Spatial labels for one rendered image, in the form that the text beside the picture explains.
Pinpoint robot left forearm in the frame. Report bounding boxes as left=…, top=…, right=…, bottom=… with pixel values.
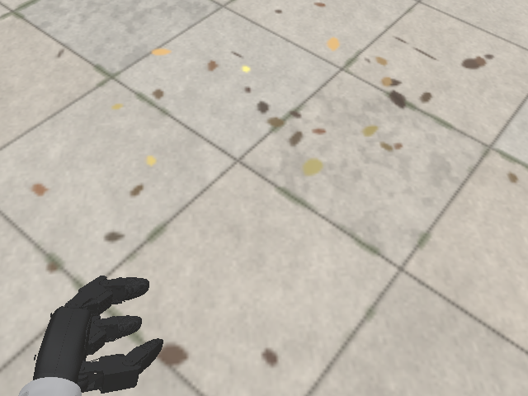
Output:
left=18, top=377, right=82, bottom=396

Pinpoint robot left hand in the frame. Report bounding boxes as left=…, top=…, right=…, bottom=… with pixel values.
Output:
left=33, top=276, right=163, bottom=394

